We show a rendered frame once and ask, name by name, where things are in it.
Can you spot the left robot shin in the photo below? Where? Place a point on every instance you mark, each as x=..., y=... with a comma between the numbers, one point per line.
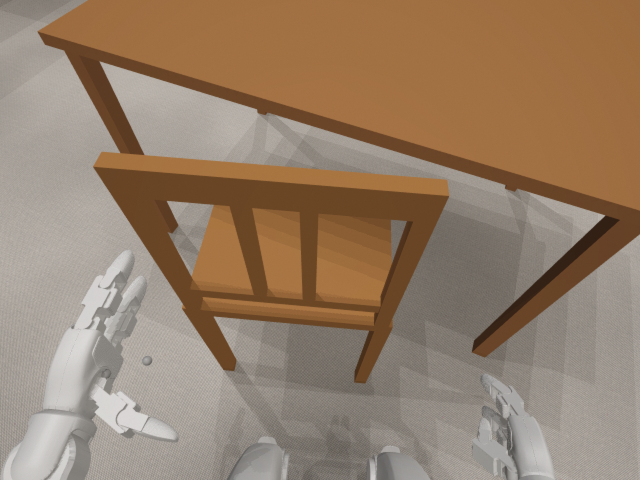
x=267, y=440

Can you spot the chair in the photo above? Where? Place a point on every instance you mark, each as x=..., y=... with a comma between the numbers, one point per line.
x=283, y=244

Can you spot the left robot forearm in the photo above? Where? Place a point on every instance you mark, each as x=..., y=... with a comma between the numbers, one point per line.
x=55, y=447

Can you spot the robot left hand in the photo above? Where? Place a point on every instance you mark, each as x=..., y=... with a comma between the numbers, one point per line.
x=92, y=345

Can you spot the table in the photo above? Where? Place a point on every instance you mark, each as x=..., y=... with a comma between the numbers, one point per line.
x=538, y=95

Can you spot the right robot thigh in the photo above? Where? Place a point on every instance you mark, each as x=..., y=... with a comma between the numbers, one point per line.
x=394, y=466

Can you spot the robot right hand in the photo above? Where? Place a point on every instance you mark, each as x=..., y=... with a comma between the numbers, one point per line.
x=520, y=449

